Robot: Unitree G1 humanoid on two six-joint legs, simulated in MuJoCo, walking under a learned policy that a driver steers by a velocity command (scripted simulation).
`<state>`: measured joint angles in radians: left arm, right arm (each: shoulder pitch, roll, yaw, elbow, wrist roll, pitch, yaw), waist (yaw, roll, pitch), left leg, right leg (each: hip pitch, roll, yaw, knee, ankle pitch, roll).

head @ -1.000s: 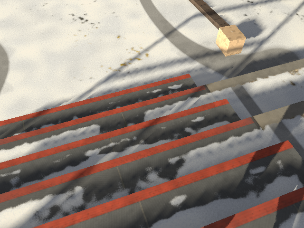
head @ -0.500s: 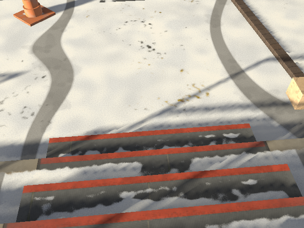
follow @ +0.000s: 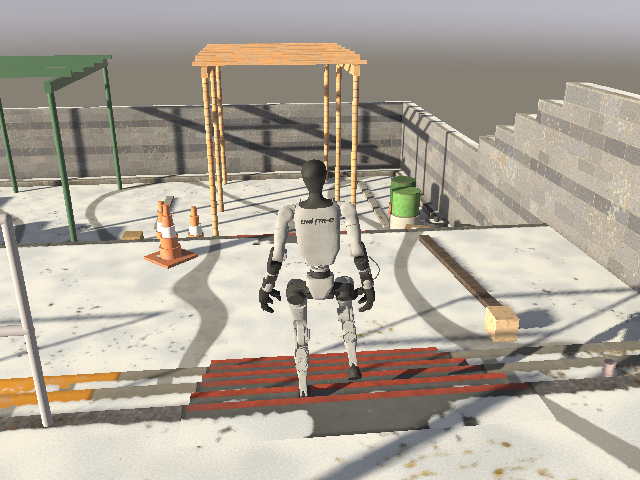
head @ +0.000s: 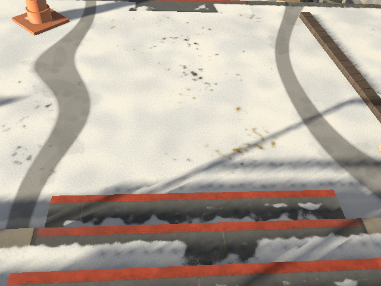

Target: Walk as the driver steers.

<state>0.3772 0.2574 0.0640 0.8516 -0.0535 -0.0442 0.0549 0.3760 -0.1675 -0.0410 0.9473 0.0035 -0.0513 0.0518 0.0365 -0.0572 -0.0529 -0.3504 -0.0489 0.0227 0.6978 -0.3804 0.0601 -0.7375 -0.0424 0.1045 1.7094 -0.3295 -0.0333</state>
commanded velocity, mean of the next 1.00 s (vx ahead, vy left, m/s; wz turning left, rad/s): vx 0.50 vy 0.00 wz -0.49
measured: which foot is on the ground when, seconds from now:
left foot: down 0.00-0.42, up 0.44-0.88, down 0.90-1.00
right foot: up 0.00-0.40, down 0.42-0.92, up 0.94-1.00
